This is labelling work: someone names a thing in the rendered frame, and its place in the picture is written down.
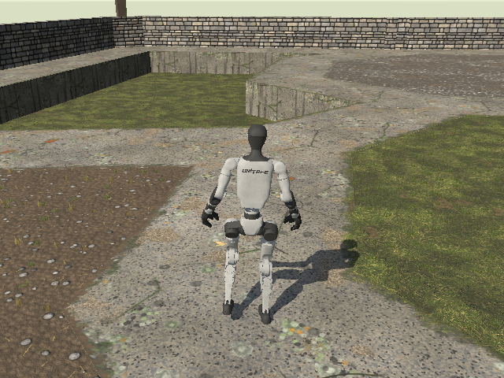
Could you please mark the left robot upper arm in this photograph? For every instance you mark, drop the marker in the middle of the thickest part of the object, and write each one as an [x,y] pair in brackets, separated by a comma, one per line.
[225,176]

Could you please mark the left robot shin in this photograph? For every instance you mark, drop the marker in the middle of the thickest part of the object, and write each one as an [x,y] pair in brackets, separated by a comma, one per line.
[229,278]

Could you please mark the robot right hand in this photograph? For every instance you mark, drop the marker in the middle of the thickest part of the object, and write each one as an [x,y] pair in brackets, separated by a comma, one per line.
[297,221]

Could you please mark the right robot upper arm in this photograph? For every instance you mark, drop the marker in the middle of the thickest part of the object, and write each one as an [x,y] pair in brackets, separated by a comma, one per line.
[283,179]

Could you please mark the humanoid robot head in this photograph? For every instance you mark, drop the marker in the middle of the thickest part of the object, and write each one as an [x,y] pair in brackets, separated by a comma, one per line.
[257,134]

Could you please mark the robot left forearm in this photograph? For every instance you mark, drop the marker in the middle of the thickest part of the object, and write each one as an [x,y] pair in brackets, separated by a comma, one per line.
[212,203]

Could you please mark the robot right forearm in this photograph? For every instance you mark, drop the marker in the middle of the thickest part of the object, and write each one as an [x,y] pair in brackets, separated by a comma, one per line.
[292,207]

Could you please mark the robot left hand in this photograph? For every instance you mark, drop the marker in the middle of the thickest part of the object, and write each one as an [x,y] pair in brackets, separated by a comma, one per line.
[205,216]

